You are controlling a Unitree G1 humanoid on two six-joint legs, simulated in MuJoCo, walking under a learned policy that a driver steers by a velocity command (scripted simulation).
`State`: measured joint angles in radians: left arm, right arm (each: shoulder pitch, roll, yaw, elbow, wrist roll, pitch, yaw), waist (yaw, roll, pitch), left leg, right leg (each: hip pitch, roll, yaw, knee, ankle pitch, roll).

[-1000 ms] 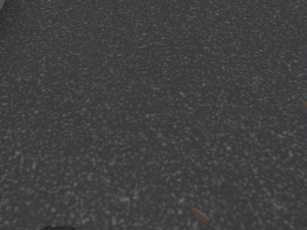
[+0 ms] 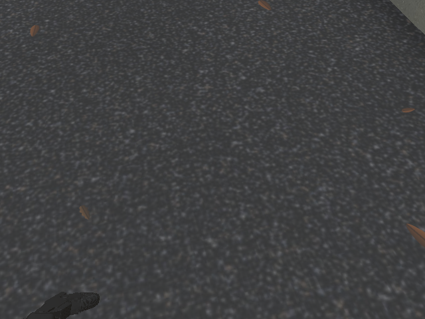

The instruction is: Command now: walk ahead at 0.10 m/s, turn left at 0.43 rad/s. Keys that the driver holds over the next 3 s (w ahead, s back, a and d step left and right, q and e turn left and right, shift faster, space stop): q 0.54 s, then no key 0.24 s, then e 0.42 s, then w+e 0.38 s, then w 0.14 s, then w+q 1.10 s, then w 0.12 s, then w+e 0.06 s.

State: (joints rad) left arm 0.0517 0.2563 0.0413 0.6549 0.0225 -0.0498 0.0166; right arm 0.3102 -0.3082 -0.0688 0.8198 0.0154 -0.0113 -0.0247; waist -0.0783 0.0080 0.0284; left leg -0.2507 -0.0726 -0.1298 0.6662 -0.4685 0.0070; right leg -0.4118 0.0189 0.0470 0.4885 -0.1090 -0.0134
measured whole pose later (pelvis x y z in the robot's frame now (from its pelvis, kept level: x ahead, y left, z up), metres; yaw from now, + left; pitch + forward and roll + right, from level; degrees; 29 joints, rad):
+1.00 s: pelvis +0.04 +0.02 +0.01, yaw +21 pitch +0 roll +0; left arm 0.16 0.26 0.04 0.80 -0.01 -0.01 0.00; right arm 0.16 -0.26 -0.03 0.73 -0.02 0.02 -0.03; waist 0.00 0.03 0.04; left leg -0.24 -0.04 -0.08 0.50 -0.26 0.00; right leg -0.24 0.03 0.07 0.51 -0.27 0.00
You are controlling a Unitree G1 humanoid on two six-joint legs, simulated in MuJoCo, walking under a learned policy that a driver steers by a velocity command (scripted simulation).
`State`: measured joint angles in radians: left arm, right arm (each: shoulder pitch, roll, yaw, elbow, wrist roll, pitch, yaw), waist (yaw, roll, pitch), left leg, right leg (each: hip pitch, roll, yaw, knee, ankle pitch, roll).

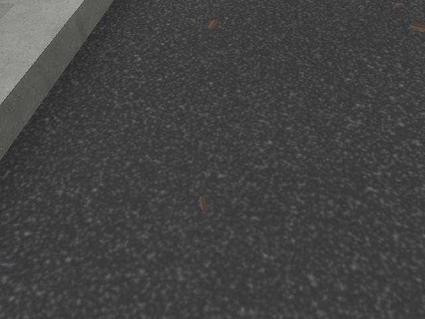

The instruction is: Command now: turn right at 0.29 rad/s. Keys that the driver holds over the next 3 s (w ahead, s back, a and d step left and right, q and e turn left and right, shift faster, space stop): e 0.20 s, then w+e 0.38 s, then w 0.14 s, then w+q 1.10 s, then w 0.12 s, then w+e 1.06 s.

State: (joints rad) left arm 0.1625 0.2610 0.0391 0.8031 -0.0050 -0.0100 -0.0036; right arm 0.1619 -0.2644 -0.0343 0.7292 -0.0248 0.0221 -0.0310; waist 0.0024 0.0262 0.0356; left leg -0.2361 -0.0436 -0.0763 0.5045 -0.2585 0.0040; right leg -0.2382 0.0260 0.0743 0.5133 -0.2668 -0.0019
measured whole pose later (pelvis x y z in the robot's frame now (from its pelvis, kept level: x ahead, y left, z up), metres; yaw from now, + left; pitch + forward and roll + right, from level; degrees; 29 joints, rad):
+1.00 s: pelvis +0.27 -0.14 -0.02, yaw -20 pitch +3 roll +1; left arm 0.39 0.31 0.05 0.81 0.01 -0.04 0.02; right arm 0.06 -0.28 -0.05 0.67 0.02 -0.09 0.06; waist 0.05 -0.01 0.05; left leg -0.52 -0.07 0.06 0.57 -0.10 0.09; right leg -0.04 0.02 0.03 0.83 -0.48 -0.03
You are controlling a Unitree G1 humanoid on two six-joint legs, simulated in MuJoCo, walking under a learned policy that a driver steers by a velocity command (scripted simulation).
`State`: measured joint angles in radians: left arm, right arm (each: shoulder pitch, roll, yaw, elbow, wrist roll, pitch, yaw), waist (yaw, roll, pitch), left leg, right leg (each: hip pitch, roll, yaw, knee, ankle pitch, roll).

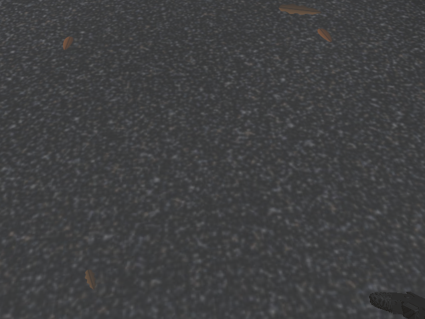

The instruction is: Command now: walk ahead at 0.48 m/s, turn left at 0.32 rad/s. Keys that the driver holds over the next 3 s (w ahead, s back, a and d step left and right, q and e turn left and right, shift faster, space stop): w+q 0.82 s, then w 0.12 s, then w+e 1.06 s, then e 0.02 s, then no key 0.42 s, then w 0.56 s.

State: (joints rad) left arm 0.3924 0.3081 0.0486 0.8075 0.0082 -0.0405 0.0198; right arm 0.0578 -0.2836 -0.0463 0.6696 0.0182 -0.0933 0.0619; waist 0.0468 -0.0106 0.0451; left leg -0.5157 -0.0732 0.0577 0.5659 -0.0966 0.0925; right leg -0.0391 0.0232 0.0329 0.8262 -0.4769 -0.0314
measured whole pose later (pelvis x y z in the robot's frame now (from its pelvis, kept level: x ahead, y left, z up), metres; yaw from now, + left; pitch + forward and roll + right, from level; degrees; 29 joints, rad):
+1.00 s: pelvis +0.53 +0.09 +0.00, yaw +32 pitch +1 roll -1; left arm 0.35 0.31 0.05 0.84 -0.03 -0.07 0.00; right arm 0.07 -0.28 -0.05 0.60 0.01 -0.03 0.04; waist 0.05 0.00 0.07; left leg -0.48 -0.03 0.05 0.63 -0.18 0.09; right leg -0.15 -0.07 -0.07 1.00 -0.51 0.01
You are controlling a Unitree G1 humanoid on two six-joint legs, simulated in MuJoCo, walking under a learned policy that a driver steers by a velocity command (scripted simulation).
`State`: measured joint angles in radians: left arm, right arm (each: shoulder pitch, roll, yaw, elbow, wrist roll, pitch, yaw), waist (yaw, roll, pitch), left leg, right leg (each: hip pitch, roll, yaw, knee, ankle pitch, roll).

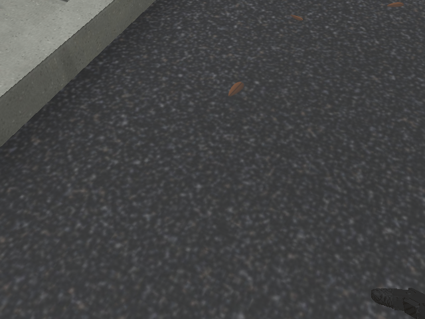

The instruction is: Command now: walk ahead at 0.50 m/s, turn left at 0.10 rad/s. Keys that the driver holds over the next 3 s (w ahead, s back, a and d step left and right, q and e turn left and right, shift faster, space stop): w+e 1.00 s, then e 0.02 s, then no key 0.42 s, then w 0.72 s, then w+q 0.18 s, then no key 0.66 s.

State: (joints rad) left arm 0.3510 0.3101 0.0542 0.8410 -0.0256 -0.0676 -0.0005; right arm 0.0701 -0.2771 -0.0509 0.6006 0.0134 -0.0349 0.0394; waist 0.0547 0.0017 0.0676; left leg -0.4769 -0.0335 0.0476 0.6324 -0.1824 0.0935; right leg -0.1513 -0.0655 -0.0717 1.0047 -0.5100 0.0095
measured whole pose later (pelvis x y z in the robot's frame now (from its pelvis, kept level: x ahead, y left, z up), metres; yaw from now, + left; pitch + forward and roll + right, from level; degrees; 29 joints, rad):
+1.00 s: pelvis +0.57 -0.10 +0.00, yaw -31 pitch +2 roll +1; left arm 0.36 0.31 0.08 0.72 -0.03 -0.02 0.01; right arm 0.08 -0.28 -0.04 0.69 -0.01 -0.12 0.02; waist 0.06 -0.03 0.00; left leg -0.46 -0.03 -0.02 0.55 -0.14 0.01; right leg -0.20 0.09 0.21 0.85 -0.52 -0.04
